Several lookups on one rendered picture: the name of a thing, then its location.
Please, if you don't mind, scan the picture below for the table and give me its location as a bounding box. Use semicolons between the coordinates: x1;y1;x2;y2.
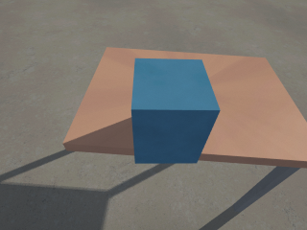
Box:
63;47;307;212

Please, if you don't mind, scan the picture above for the carton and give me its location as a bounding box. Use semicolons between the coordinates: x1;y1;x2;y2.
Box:
131;58;221;164

